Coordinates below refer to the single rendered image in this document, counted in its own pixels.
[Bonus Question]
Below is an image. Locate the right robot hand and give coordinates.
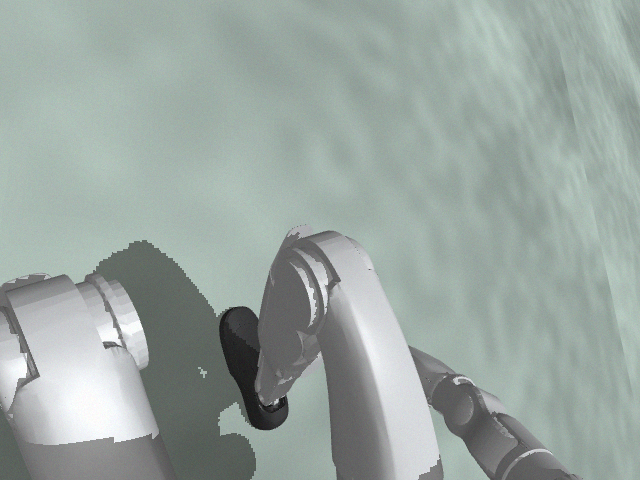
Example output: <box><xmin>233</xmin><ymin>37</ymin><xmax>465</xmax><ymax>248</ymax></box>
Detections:
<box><xmin>408</xmin><ymin>345</ymin><xmax>457</xmax><ymax>408</ymax></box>

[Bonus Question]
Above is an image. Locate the right robot foot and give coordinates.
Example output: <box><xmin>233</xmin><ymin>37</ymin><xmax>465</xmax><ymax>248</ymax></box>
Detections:
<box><xmin>219</xmin><ymin>306</ymin><xmax>288</xmax><ymax>430</ymax></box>

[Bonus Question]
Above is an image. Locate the right robot arm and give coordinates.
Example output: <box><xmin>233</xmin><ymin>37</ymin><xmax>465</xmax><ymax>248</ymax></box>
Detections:
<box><xmin>432</xmin><ymin>374</ymin><xmax>584</xmax><ymax>480</ymax></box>

